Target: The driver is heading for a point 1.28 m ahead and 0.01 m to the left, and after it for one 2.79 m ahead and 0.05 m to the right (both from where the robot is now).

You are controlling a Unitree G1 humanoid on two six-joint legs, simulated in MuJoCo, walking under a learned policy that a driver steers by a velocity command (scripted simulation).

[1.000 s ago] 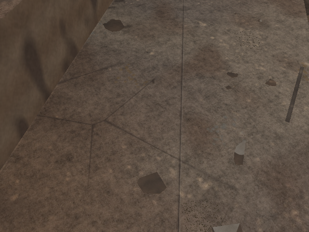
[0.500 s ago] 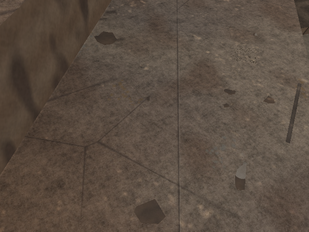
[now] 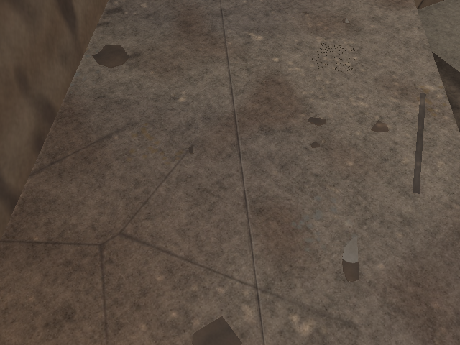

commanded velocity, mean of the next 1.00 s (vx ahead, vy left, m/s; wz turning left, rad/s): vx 0.19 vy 0.00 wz -0.12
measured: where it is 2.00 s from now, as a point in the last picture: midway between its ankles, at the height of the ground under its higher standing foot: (233, 236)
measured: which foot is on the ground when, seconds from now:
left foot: up 0.00-0.18, down 0.20-0.62, up 0.64-1.00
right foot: down 0.00-0.20, up 0.22-0.60, down 0.62-1.00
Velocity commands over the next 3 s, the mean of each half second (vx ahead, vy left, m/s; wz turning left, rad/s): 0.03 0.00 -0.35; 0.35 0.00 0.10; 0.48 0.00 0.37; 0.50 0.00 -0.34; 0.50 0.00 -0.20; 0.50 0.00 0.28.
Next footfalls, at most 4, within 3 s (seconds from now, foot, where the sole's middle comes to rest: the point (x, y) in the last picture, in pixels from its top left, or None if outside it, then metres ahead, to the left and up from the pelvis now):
0.20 left None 0.09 0.15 -0.77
0.62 right None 0.01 -0.07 -0.77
1.06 left None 0.40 0.13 -0.77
1.60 right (268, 266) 0.69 -0.05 -0.77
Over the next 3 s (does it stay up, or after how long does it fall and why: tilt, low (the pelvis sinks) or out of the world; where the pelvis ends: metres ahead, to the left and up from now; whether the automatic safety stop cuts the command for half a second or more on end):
stays up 1.26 -0.06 0.01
